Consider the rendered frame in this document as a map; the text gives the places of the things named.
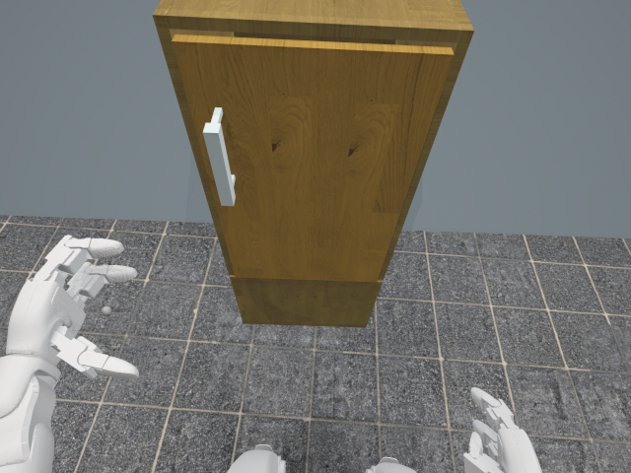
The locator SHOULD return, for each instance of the cupboard door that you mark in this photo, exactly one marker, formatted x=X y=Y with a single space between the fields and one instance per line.
x=323 y=138

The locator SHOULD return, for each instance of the left robot hand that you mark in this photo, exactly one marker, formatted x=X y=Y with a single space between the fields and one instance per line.
x=35 y=326

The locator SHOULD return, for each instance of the right robot hand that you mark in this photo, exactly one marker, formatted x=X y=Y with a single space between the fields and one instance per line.
x=510 y=450

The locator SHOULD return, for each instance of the left robot thigh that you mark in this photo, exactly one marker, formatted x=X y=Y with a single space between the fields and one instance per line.
x=258 y=461

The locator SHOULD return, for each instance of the handle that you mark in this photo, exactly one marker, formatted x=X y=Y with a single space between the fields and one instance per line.
x=215 y=144

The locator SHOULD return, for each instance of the robot left forearm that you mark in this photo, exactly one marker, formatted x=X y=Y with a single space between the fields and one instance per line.
x=27 y=400

